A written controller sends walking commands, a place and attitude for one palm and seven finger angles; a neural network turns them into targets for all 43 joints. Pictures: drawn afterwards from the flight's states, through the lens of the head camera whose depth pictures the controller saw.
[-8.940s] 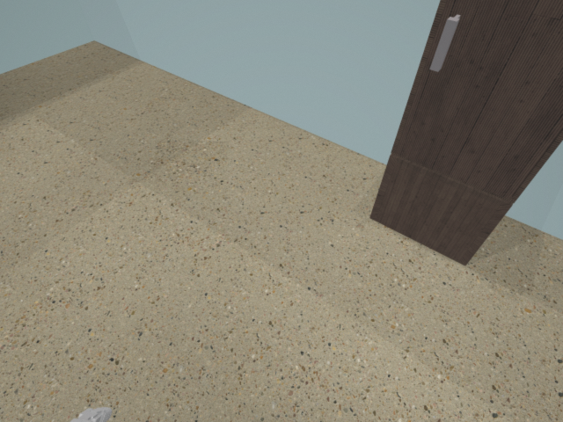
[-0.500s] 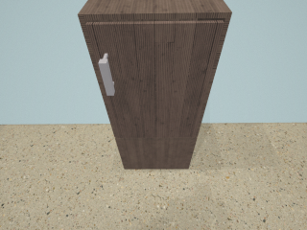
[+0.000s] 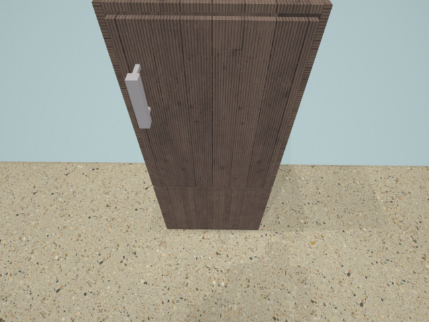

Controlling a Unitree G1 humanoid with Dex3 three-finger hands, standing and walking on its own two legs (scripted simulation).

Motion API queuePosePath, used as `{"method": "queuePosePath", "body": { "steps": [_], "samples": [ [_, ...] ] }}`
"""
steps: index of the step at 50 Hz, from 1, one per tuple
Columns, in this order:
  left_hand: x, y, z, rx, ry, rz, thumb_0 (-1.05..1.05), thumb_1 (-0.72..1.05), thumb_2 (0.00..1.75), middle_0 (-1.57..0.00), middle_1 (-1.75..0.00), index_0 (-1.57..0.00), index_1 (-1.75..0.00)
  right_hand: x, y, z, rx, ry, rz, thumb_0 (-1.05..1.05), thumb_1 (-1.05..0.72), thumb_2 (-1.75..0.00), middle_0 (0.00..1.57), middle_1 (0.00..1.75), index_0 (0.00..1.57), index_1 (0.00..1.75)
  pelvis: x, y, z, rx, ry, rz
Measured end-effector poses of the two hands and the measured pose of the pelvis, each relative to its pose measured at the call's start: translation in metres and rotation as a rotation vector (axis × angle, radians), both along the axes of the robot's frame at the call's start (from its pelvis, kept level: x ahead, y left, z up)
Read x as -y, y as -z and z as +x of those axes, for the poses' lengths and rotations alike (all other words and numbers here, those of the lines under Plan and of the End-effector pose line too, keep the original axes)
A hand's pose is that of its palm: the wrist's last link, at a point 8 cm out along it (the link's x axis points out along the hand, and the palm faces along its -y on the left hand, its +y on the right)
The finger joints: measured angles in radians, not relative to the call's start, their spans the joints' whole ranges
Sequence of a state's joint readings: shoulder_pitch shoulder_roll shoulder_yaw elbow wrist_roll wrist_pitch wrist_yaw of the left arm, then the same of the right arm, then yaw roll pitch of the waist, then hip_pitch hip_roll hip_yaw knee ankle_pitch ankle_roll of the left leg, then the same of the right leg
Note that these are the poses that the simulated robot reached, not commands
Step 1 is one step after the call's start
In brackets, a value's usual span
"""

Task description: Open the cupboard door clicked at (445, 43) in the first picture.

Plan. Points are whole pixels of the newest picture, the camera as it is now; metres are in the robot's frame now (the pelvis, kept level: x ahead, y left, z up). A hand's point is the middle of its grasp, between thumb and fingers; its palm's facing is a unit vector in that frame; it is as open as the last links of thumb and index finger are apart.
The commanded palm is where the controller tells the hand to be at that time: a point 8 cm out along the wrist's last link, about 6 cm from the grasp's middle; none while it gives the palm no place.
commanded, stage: come to a stop and stand still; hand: left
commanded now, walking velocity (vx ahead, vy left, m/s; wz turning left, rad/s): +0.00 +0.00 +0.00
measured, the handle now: (141, 96) +0.56 +0.21 +0.09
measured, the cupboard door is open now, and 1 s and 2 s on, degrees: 0 0 0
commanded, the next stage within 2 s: look again from close up in 0.70 s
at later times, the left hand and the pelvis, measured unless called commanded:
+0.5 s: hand out of the picture +0.00 +0.26 -0.15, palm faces +0.02 -0.96 -0.29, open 7.4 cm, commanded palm none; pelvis -0.07 +0.04 +0.00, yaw +1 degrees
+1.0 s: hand out of the picture -0.05 +0.24 -0.16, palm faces +0.00 -0.96 -0.27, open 7.4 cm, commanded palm none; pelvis -0.07 +0.03 +0.01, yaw +1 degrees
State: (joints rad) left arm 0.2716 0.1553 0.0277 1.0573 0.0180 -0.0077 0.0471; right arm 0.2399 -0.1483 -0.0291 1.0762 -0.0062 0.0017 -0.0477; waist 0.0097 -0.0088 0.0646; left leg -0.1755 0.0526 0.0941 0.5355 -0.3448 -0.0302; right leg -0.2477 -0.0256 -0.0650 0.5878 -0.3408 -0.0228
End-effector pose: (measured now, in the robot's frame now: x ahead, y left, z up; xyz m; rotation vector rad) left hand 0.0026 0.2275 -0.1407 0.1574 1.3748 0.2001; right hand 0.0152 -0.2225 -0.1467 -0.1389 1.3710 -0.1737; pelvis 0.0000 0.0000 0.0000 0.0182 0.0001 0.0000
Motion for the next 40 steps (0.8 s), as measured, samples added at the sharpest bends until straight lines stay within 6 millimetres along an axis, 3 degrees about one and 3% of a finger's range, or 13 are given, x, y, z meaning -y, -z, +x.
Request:
{"method": "queuePosePath", "body": {
  "steps": [11, 18, 30, 40],
  "samples": [
    [-0.035, -0.008, 0.016, 0.180, 0.052, 0.033, 0.00, 0.91, 0.90, -0.20, -0.30, -0.20, -0.30, 0.001, -0.013, 0.015, 0.182, -0.049, -0.037, 0.01, -0.91, -0.90, 0.20, 0.30, 0.19, 0.30, -0.017, 0.003, -0.032, 0.019, -0.026, -0.013],
    [-0.060, -0.016, 0.016, 0.247, 0.076, 0.040, 0.00, 0.91, 0.90, -0.20, -0.30, -0.20, -0.30, -0.009, -0.024, 0.009, 0.252, -0.079, -0.057, 0.01, -0.90, -0.90, 0.20, 0.30, 0.19, 0.30, -0.034, 0.001, -0.051, 0.043, -0.014, -0.022],
    [-0.090, -0.023, -0.035, 0.152, 0.075, 0.086, 0.00, 0.91, 0.90, -0.20, -0.30, -0.20, -0.30, -0.002, -0.026, -0.026, 0.194, -0.085, -0.070, 0.01, -0.90, -0.90, 0.20, 0.30, 0.20, 0.30, -0.043, -0.004, -0.072, 0.050, -0.010, -0.012],
    [-0.082, -0.021, -0.072, 0.038, 0.053, 0.079, 0.00, 0.91, 0.90, -0.20, -0.30, -0.20, -0.30, 0.015, -0.023, -0.051, 0.096, -0.073, -0.083, 0.01, -0.90, -0.90, 0.20, 0.30, 0.20, 0.30, -0.036, -0.007, -0.073, 0.044, -0.015, -0.010]
  ]
}}
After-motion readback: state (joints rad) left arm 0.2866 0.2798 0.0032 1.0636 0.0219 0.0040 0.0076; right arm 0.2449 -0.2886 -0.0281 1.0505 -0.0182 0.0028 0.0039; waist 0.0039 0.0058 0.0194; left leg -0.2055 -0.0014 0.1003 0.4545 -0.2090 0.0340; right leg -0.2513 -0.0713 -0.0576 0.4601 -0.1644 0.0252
